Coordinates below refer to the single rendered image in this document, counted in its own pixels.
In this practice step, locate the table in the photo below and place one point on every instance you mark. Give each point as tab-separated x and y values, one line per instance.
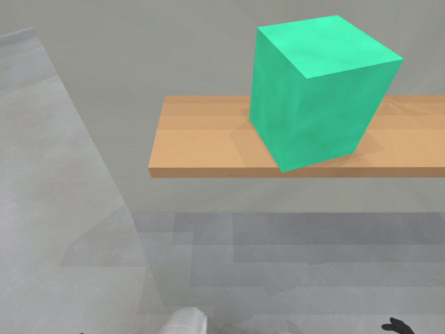
211	136

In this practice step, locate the robot right hand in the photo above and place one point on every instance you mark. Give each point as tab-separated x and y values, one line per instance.
397	326

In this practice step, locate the robot left thigh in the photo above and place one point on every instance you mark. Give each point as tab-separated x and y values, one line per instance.
185	321

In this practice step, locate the carton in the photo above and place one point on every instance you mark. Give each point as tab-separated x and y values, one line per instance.
316	85

